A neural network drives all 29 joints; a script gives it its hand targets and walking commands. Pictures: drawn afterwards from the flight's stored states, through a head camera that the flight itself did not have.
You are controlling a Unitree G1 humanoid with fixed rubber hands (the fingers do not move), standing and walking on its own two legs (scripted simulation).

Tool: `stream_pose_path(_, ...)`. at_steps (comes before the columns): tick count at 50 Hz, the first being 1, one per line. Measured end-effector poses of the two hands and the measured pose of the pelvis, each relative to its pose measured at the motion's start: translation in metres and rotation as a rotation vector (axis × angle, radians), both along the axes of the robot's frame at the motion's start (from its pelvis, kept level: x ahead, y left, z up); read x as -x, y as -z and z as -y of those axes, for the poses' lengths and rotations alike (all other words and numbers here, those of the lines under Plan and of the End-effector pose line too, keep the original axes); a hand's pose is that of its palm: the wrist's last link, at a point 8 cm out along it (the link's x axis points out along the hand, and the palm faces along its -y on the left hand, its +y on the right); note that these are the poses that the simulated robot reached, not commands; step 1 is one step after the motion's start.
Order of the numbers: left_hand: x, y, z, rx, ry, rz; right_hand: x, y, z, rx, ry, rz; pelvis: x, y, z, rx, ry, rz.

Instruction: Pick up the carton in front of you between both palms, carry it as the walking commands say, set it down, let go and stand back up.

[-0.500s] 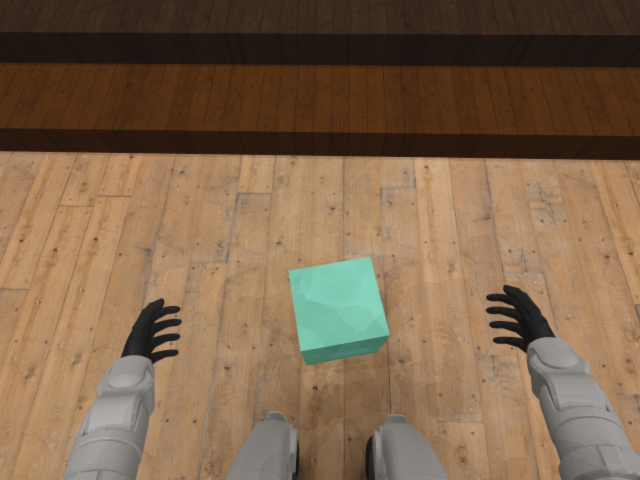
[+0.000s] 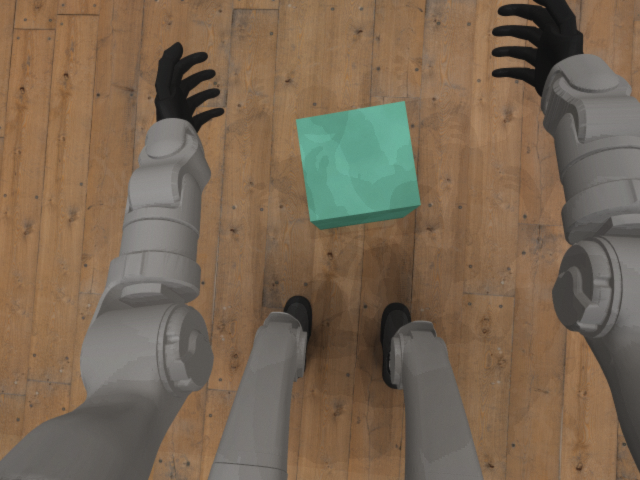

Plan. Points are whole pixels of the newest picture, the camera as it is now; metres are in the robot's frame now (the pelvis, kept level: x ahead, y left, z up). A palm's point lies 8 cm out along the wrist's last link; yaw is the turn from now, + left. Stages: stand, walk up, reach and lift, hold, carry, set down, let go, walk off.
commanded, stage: reach and lift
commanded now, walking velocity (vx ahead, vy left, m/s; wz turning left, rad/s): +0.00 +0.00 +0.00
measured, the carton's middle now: (356, 175) +0.53 +0.01 -0.53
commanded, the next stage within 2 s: none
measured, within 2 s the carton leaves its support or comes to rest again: leaves its support in 1.78 s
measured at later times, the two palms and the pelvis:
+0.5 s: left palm (235, 159) +0.49 +0.20 -0.28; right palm (475, 128) +0.56 -0.17 -0.28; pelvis +0.02 +0.00 -0.12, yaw +3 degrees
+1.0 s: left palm (265, 179) +0.49 +0.20 -0.45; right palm (444, 157) +0.55 -0.17 -0.46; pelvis -0.03 +0.00 -0.27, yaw +4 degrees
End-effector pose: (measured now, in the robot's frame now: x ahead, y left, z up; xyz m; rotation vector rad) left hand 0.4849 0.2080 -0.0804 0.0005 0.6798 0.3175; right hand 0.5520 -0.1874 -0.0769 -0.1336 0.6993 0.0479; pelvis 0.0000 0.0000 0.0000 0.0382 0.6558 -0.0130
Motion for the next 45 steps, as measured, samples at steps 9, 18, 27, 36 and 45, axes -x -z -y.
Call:
stream_pose_path(9,-0.021,0.038,0.010,-0.002,-0.005,0.020,-0.028,0.041,-0.011,-0.010,-0.011,0.023,-0.021,0.005,0.003,-0.009,-0.002,-0.133)
stream_pose_path(18,-0.013,0.115,0.007,0.006,-0.007,-0.020,-0.015,0.121,-0.018,-0.011,0.024,-0.013,-0.035,0.049,0.001,-0.013,-0.012,-0.263)
stream_pose_path(27,-0.007,0.219,0.003,0.006,0.007,-0.022,-0.003,0.230,-0.013,0.007,0.044,0.000,-0.013,0.139,-0.005,-0.020,-0.026,-0.264)
stream_pose_path(36,-0.008,0.288,0.005,0.016,0.011,-0.020,-0.004,0.296,-0.012,0.012,0.039,0.014,0.016,0.217,-0.006,-0.025,-0.033,-0.141)
stream_pose_path(45,-0.009,0.347,0.011,0.029,0.031,-0.074,-0.002,0.354,-0.021,-0.002,0.035,-0.036,0.028,0.257,-0.003,-0.026,-0.039,-0.052)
